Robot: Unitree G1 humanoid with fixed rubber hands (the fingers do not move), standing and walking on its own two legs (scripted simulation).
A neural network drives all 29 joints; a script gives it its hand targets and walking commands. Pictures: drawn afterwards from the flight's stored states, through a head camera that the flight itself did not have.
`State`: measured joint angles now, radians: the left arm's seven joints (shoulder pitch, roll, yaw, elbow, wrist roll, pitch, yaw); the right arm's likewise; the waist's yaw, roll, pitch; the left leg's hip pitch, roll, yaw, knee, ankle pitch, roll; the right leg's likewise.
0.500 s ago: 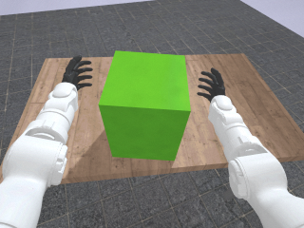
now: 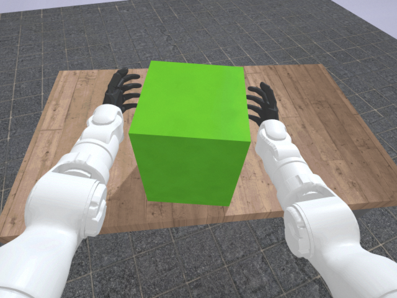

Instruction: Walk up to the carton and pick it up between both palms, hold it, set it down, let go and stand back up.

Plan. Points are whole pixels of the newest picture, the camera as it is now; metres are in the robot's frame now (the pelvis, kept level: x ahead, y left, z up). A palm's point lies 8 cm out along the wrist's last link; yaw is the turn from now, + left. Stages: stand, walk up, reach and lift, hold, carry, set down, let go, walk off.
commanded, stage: reach and lift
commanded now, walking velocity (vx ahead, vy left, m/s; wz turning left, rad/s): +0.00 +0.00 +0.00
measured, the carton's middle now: (192, 138) +0.44 -0.01 +0.05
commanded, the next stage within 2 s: none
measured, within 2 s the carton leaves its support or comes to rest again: leaves its support in 1.92 s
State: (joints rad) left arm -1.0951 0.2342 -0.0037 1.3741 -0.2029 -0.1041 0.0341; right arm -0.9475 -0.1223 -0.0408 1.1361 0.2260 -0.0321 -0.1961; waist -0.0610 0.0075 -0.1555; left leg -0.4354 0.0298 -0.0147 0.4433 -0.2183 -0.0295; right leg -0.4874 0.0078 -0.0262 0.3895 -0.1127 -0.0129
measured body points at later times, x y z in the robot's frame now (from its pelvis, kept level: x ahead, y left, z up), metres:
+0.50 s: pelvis +0.00 +0.01 +0.01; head +0.03 +0.02 +0.45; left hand +0.47 +0.13 +0.14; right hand +0.44 -0.16 +0.12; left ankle -0.01 +0.14 -0.74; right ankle +0.04 -0.11 -0.74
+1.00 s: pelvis +0.01 +0.01 +0.01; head +0.04 +0.02 +0.46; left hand +0.47 +0.13 +0.14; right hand +0.43 -0.16 +0.12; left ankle -0.01 +0.13 -0.74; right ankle +0.04 -0.11 -0.74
